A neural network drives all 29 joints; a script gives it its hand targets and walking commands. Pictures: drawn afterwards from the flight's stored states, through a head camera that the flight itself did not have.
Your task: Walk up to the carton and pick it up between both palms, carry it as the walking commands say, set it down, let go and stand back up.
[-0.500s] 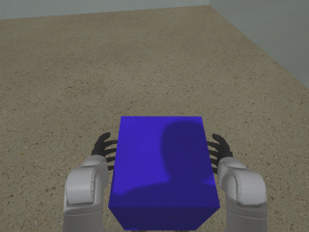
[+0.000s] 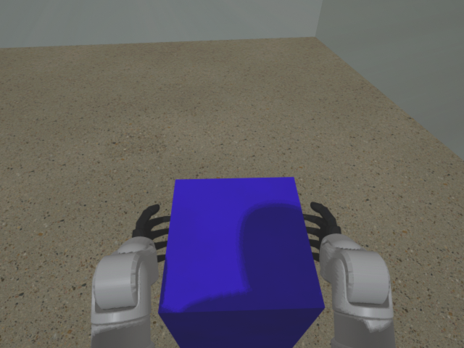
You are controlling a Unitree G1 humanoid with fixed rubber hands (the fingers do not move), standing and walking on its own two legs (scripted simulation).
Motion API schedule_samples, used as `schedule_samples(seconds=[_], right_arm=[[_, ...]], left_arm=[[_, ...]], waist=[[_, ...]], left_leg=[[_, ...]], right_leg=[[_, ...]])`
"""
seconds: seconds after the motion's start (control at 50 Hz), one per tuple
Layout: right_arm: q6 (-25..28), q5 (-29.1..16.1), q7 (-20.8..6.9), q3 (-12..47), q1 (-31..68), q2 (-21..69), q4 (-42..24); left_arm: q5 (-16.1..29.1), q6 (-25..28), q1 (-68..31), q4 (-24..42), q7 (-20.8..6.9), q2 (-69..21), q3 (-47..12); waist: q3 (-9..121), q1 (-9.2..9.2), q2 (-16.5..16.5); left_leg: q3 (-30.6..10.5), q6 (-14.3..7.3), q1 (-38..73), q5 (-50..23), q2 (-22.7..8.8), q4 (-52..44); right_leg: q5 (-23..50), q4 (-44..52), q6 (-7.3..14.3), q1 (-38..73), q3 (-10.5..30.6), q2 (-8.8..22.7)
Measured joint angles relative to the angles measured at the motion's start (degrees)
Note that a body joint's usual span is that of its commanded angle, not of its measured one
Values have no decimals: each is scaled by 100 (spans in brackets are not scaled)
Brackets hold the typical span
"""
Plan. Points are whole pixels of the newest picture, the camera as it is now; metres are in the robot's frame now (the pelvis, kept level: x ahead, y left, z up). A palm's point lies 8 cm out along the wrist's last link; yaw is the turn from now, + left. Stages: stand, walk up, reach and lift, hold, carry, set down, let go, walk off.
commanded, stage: carry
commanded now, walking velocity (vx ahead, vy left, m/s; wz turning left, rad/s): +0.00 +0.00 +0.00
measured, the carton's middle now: (236, 269) +0.27 +0.00 +0.01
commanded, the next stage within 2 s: none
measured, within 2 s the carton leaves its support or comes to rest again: neither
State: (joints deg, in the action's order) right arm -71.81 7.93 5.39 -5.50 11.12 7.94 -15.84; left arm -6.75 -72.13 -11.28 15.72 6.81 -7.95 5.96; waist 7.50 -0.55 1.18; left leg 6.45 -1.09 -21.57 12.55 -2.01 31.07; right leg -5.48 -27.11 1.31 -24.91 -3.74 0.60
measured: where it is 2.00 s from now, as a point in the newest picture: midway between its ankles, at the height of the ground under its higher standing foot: outside the picture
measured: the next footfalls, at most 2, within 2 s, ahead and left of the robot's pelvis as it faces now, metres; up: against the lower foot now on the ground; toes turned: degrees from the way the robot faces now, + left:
none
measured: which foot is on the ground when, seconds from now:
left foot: down 0.00-1.00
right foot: down 0.00-1.00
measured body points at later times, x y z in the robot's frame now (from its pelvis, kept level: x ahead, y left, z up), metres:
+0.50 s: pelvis +0.02 +0.01 +0.00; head +0.01 +0.02 +0.45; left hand +0.30 +0.16 +0.08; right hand +0.30 -0.13 +0.08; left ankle +0.04 +0.11 -0.73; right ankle +0.09 -0.10 -0.73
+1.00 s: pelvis +0.03 +0.01 +0.00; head +0.01 +0.02 +0.45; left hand +0.31 +0.17 +0.07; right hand +0.32 -0.13 +0.07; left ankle +0.04 +0.11 -0.73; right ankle +0.09 -0.10 -0.73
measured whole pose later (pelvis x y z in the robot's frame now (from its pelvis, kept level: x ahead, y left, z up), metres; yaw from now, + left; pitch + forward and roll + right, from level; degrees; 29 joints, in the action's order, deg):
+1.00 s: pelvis +0.03 +0.01 +0.00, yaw +0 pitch +3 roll +0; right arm -64.0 8.1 5.2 -5.8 10.6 7.9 -10.6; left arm -7.8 -64.5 -11.3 10.2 5.8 -8.0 6.2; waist 6.5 -0.3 0.5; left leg 6.5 -1.9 -19.9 16.0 -1.4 32.6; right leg -9.1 -29.4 0.2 -23.6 -3.3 1.4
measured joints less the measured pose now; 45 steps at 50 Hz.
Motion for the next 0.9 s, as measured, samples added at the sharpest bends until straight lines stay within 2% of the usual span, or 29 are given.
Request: schedule_samples(seconds=[0.16,0.34,0.9], right_arm=[[52,-16,5,19,-28,-5,-91],[166,-30,9,28,-22,-3,-73],[665,16,-16,-25,-36,-5,442]], left_arm=[[1,39,2,82,-6,0,-15],[-8,148,21,95,-20,2,-15],[-95,645,-11,-464,-94,-3,28]], waist=[[-116,71,-15],[-183,63,-33],[-102,28,-62]], left_leg=[[7,-24,-40,13,31,21],[9,-39,13,107,38,61],[8,-83,160,323,58,137]], right_leg=[[-11,-44,-1,-51,24,28],[-109,-102,-28,-8,41,36],[-334,-208,-105,130,48,72]])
